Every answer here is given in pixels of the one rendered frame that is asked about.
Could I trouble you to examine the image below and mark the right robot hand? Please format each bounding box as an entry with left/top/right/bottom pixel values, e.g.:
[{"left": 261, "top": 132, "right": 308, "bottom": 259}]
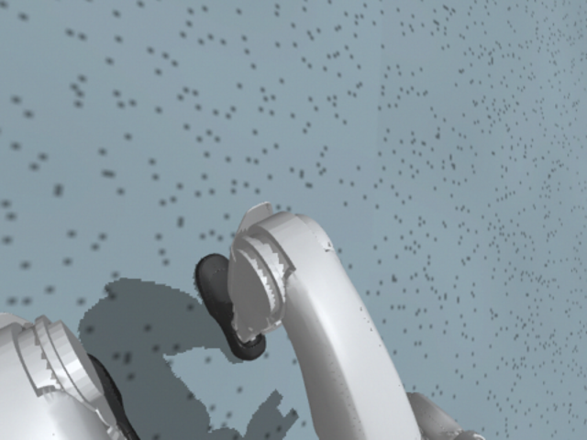
[{"left": 406, "top": 392, "right": 465, "bottom": 440}]

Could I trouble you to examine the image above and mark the right robot foot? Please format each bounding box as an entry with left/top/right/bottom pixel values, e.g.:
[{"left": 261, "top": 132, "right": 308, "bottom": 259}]
[{"left": 195, "top": 254, "right": 266, "bottom": 361}]

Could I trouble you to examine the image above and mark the left robot foot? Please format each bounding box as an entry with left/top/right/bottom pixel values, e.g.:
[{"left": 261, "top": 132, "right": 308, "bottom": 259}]
[{"left": 87, "top": 354, "right": 140, "bottom": 440}]

